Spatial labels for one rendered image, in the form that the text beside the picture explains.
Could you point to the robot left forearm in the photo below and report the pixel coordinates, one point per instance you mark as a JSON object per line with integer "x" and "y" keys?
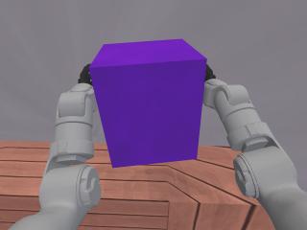
{"x": 73, "y": 129}

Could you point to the right robot hand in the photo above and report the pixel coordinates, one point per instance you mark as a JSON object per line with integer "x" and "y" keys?
{"x": 209, "y": 74}

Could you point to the pedestal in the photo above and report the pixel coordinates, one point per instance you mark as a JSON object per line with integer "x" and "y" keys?
{"x": 195, "y": 194}

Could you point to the carton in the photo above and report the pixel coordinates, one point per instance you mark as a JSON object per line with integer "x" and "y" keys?
{"x": 149, "y": 96}

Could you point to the robot right forearm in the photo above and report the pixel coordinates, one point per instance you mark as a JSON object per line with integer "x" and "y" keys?
{"x": 245, "y": 130}

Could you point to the left robot hand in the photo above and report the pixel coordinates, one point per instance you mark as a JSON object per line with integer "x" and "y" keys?
{"x": 85, "y": 76}

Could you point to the left robot upper arm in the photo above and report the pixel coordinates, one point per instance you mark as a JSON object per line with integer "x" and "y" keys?
{"x": 66, "y": 195}

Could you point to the right robot upper arm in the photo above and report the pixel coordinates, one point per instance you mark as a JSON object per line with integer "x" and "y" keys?
{"x": 267, "y": 175}

